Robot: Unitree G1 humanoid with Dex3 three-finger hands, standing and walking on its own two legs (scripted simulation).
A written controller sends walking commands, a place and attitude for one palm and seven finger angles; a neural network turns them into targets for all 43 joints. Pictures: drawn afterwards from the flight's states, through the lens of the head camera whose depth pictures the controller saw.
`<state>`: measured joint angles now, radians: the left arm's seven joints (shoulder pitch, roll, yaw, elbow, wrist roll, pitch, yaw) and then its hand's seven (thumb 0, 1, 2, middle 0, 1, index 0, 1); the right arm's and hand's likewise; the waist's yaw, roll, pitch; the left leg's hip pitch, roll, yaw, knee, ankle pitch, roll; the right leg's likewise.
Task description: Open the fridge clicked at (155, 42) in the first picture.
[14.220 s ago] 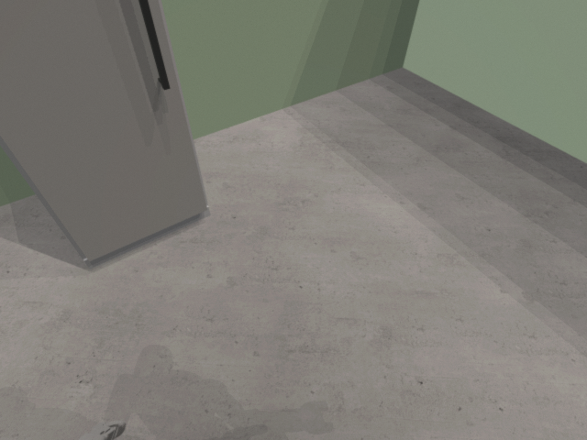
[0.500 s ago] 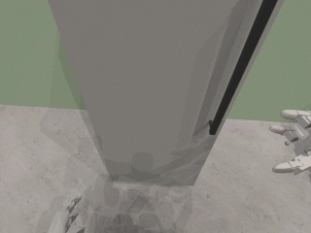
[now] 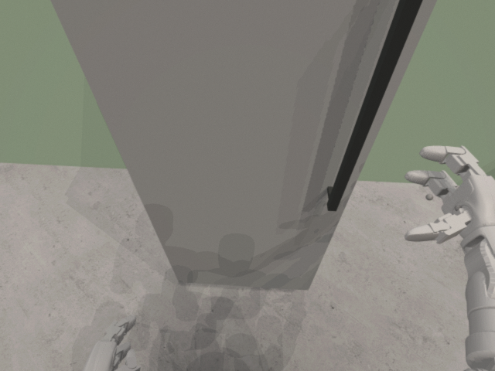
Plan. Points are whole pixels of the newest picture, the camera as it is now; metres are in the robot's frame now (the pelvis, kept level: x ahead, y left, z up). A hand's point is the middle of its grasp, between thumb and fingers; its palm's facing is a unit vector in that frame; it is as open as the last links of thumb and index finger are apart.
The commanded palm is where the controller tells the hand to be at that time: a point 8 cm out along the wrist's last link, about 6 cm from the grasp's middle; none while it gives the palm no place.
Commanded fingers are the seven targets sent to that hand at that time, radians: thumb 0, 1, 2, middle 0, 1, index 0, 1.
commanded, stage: move the hooked fingers beside the handle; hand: right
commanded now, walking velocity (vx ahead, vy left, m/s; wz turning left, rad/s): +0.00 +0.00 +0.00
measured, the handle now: (363, 111) +0.48 -0.14 +0.19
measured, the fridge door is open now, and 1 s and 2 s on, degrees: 0 0 0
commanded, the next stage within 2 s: feel for the door with the fingertips in 1.32 s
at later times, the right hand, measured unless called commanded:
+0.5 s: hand (403, 175) +0.41 -0.22 +0.12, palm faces +0.01 +1.00 +0.00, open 14.0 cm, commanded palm +0.39 -0.27 +0.11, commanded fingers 0.00 0.50 -0.30 0.30 1.20 0.30 1.20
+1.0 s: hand (407, 176) +0.41 -0.23 +0.11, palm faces +0.01 +1.00 +0.01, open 14.0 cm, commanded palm +0.38 -0.27 +0.11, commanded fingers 0.00 0.50 -0.30 0.30 1.20 0.30 1.20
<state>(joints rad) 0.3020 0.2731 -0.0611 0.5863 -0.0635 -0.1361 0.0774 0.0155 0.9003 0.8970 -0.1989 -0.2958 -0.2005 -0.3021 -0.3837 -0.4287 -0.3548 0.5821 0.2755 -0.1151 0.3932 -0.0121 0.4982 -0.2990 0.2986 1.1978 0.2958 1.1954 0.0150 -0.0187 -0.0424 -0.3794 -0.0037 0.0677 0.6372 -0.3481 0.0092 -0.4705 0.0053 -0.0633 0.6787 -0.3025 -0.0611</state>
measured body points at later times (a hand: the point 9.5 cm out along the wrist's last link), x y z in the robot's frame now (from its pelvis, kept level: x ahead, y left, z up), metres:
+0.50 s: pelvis +0.00 +0.01 +0.00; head +0.04 +0.00 +0.44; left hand +0.09 +0.27 -0.11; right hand +0.40 -0.27 +0.12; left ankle -0.02 +0.12 -0.72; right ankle +0.03 -0.08 -0.72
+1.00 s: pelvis +0.00 +0.02 -0.01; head +0.05 +0.01 +0.44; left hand +0.08 +0.29 -0.11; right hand +0.40 -0.28 +0.11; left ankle -0.02 +0.12 -0.72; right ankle +0.03 -0.08 -0.72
